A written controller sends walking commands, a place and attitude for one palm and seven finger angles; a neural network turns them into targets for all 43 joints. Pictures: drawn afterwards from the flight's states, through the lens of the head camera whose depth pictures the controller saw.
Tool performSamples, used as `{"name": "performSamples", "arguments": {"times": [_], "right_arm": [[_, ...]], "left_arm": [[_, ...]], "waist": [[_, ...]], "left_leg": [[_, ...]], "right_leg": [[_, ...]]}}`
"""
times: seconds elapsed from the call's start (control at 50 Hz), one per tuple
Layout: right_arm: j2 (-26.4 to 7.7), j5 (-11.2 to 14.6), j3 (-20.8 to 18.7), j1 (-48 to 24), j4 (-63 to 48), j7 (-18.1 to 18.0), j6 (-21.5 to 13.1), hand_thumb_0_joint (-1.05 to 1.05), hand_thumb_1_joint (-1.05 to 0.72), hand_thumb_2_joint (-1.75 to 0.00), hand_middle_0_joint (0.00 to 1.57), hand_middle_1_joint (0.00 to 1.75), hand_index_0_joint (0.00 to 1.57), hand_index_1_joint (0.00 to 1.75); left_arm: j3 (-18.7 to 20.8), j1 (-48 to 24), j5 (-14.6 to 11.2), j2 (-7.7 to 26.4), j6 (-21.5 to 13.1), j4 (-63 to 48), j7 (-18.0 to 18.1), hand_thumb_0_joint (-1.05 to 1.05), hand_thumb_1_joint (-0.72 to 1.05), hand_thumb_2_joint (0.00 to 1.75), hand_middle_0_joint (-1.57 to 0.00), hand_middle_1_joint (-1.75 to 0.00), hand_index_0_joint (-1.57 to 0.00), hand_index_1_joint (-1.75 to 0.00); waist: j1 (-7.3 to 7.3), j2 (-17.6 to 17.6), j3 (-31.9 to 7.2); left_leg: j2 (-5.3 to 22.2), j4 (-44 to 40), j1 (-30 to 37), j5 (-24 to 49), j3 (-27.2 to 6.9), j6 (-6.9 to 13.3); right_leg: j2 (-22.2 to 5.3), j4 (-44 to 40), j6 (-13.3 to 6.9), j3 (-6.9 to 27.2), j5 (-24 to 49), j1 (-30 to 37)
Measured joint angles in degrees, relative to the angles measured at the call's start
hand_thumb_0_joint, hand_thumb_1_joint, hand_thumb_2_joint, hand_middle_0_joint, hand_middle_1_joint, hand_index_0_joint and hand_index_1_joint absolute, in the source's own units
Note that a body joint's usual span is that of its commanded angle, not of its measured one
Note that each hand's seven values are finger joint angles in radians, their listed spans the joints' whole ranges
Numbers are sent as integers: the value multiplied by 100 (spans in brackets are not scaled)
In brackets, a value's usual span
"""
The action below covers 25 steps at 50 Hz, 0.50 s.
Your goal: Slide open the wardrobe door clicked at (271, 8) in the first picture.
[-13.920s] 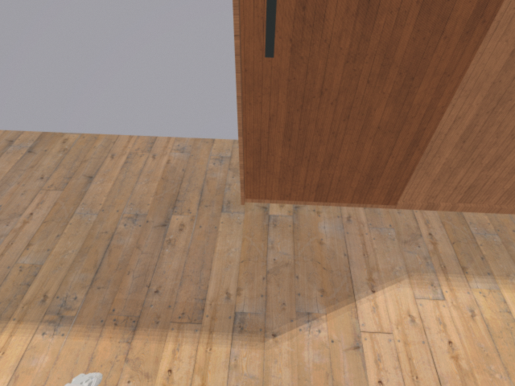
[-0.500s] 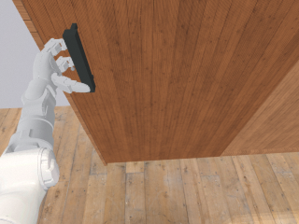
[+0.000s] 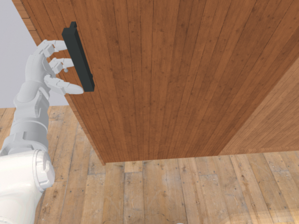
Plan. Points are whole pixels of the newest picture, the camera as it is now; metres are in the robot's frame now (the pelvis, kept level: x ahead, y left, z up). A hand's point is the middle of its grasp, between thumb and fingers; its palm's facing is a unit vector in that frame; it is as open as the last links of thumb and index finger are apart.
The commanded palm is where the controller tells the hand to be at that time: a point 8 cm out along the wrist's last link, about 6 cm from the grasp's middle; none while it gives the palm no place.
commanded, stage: slide the fingers in behind the handle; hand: left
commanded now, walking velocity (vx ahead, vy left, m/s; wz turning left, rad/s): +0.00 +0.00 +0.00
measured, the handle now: (82, 59) +0.52 +0.18 +0.15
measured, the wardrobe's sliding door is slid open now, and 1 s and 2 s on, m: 0.00 0.00 0.00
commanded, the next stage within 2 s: grip the handle and tug to test in 1.46 s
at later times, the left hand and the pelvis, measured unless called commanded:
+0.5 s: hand (79, 69) +0.47 +0.17 +0.16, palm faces +0.02 -1.00 +0.00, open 14.0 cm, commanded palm +0.44 +0.22 +0.15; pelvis +0.01 +0.00 +0.00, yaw +0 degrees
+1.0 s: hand (86, 70) +0.47 +0.16 +0.15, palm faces +0.04 -1.00 +0.00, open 14.0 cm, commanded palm +0.44 +0.21 +0.15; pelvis +0.00 -0.01 +0.00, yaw +1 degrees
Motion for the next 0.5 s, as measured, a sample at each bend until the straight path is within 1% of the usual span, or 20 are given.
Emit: {"name": "performSamples", "arguments": {"times": [0.12, 0.22, 0.32, 0.5], "right_arm": [[21, -1, -2, -44, 50, -5, -41, 1, -91, -90, 20, 30, 20, 30], [45, -23, -10, -116, 52, 16, -87, 1, -91, -90, 20, 30, 20, 30], [87, -42, -7, -163, 43, 68, -99, 1, -91, -90, 20, 30, 20, 30], [145, -52, -24, -181, 32, 133, -43, 1, -91, -90, 20, 30, 20, 30]], "left_arm": [[-162, 104, -88, -184, 60, -245, 42, -1, -50, 30, -31, -120, -30, -120], [-325, 62, -38, -332, 143, -324, 183, -1, -50, 30, -31, -120, -30, -120], [-352, 122, -29, -512, 147, -476, 322, -1, -50, 30, -31, -120, -30, -120], [-443, 296, 32, -776, 263, -751, 566, -1, -50, 30, -31, -120, -30, -120]], "waist": [[77, -2, -14], [97, 11, -21], [115, 18, -74], [157, 63, -80]], "left_leg": [[-26, -9, 59, -16, -36, 16], [-54, -1, 64, -30, -67, 26], [-56, -31, 117, -50, -39, 31], [-45, -103, 249, -60, -12, 19]], "right_leg": [[-28, -32, 20, -34, -19, 90], [-58, -29, 34, -62, -43, 114], [-58, -30, 43, -35, -68, 141], [-44, -45, 36, -11, -100, 234]]}}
